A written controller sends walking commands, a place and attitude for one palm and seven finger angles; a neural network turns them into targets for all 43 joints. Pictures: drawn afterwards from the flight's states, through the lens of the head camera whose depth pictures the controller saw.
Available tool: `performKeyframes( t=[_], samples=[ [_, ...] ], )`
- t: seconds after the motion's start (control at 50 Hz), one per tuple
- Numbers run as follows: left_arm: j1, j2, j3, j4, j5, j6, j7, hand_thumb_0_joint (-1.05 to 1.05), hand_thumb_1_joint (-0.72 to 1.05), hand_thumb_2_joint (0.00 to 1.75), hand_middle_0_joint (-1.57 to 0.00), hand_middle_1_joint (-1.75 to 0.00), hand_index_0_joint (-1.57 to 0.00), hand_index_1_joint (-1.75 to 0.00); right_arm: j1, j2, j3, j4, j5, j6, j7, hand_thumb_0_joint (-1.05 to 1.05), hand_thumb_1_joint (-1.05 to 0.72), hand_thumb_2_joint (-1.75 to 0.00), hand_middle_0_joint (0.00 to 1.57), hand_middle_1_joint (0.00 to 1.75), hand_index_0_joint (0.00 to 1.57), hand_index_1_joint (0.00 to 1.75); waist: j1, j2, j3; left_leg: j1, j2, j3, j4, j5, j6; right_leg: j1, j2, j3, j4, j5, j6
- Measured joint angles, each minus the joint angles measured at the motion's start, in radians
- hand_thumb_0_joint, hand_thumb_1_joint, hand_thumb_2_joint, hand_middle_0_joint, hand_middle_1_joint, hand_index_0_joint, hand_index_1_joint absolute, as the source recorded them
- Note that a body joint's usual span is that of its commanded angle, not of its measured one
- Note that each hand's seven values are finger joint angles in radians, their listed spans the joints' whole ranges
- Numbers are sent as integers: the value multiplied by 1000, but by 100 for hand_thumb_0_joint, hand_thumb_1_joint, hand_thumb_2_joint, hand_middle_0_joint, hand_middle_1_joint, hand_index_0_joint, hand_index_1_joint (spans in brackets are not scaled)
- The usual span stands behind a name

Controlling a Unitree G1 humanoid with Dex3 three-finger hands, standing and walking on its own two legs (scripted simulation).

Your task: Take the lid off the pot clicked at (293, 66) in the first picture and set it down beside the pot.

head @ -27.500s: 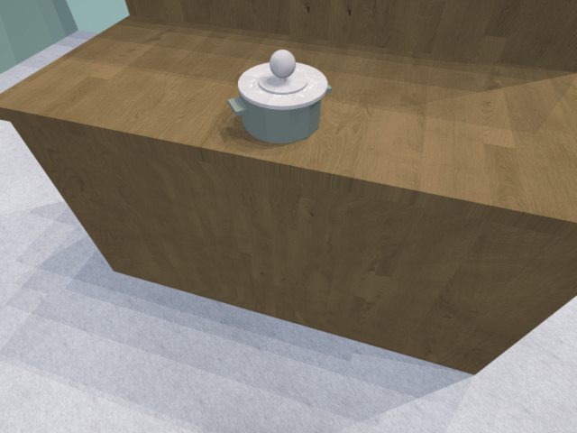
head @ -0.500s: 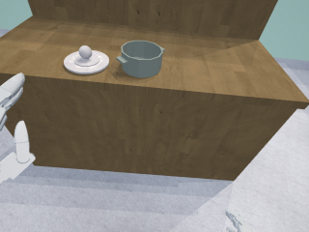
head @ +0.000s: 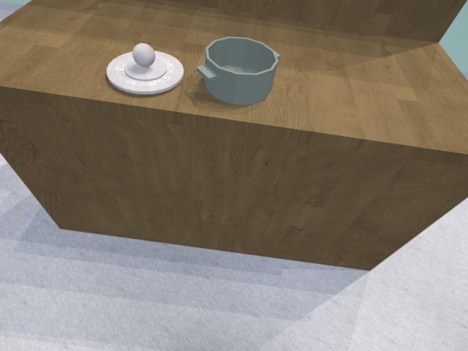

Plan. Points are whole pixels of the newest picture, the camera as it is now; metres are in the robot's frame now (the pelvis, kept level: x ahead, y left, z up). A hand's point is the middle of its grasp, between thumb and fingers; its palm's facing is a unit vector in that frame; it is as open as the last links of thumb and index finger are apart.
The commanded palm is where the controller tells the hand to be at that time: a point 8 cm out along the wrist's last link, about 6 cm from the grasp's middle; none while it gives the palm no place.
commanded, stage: stop stepping back and stand still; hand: left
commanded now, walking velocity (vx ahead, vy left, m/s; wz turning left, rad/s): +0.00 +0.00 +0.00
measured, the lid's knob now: (144, 55) +0.73 +0.25 +0.09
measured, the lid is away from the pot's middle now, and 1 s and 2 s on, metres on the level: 0.24 0.24 0.24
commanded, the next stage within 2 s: let the arm hang, fingers relaxed in 0.54 s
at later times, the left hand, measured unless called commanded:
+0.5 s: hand out of the picture +0.06 +0.16 -0.16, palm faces +0.00 -0.98 -0.22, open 7.2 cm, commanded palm none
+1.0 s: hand out of the picture +0.05 +0.16 -0.16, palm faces +0.01 -0.98 -0.21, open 7.3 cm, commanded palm none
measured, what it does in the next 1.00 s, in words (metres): stands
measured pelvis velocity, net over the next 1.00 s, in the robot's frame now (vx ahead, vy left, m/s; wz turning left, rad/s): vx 0.03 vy -0.02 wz -0.01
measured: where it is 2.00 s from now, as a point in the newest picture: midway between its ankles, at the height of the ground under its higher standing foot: outside the picture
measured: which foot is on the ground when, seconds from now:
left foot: down 0.00-1.00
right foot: down 0.00-1.00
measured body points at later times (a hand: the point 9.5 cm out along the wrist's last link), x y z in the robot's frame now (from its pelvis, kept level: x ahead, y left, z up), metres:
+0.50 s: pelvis +0.03 -0.02 +0.02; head +0.06 -0.02 +0.47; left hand +0.06 +0.21 -0.14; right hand +0.02 -0.23 -0.14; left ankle +0.00 +0.09 -0.72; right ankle -0.03 -0.14 -0.72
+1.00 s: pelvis +0.03 -0.02 +0.02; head +0.05 -0.02 +0.47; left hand +0.05 +0.21 -0.14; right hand +0.02 -0.24 -0.14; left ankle +0.00 +0.09 -0.72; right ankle -0.03 -0.14 -0.72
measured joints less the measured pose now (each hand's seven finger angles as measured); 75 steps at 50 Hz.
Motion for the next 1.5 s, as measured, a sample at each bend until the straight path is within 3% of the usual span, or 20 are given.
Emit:
performKeyframes(
  t=[0.08, 0.14, 0.16, 0.28, 0.44, 0.68, 1.5],
  samples=[
    [15, 49, -5, 103, 2, -9, -17, -3, 102, 90, -20, -30, -21, -30, 47, 11, 2, 60, 2, 9, -22, 0, -90, -90, 20, 30, 20, 30, 19, 10, 45, 37, 4, -7, -90, 47, -2, -36, 7, 28, 22, -32, -2],
    [38, 68, -19, 140, 7, -24, -22, -2, 99, 90, -20, -30, -20, -30, 79, 15, 0, 109, 14, 21, -25, 0, -90, -90, 20, 30, 20, 30, 30, 29, 50, 59, 0, -10, -126, 61, -12, 22, -11, 44, -184, 154, -4],
    [44, 73, -22, 153, 9, -31, -18, -1, 98, 90, -20, -30, -20, -30, 84, 18, -1, 125, 18, 25, -23, 0, -90, -90, 20, 30, 20, 30, 33, 30, 51, 63, -4, -6, -125, 56, -16, 39, -16, 52, -218, 178, 11],
    [44, 40, -41, 213, 13, -38, -6, 0, 94, 90, -20, -30, -20, -30, 81, 29, -12, 182, 21, 31, -13, 1, -91, -90, 20, 30, 20, 30, 22, 88, 42, 104, 13, -12, -162, 55, -24, 85, 0, 48, -268, 163, 21],
    [-18, -30, -43, 211, 15, -55, 7, 1, 91, 90, -20, -30, -20, -30, 39, 51, -16, 208, 21, 20, -27, 1, -92, -90, 20, 30, 20, 30, 18, 96, 21, 144, 18, -4, -178, 49, -31, 117, 5, 56, -275, 156, 14],
    [-58, -15, -22, 198, 16, -59, 7, 1, 94, 90, -20, -30, -20, -30, 18, 39, -29, 207, 19, 12, -28, 1, -92, -90, 20, 30, 20, 30, 16, 79, 0, 169, 29, -1, -193, 49, -41, 139, 16, 59, -290, 158, 5],
    [6, -45, -25, 252, 18, -60, 8, 1, 92, 90, -20, -30, -20, -30, 40, 65, -21, 237, 22, 11, -30, 0, -91, -90, 20, 30, 20, 30, 23, 79, 18, 175, 29, 8, -227, 81, -39, 138, 15, 67, -315, 188, 7]
  ],
)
